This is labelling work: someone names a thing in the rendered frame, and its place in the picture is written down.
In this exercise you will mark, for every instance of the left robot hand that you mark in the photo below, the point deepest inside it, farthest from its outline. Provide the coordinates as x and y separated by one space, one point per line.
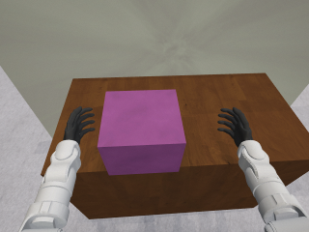
74 129

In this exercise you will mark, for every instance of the left robot forearm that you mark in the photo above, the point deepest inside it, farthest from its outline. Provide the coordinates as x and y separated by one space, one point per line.
51 207

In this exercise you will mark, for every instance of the right robot upper arm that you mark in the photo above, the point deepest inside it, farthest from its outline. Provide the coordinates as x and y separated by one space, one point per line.
294 224

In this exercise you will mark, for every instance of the pedestal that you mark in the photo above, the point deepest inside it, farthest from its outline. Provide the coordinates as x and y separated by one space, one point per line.
209 178

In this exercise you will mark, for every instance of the carton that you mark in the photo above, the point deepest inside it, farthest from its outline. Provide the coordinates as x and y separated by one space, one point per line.
141 132

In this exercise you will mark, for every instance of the right robot forearm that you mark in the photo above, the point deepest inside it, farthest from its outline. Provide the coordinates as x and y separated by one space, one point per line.
274 200

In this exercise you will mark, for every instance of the right robot hand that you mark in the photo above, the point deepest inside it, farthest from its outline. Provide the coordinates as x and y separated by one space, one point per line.
239 128

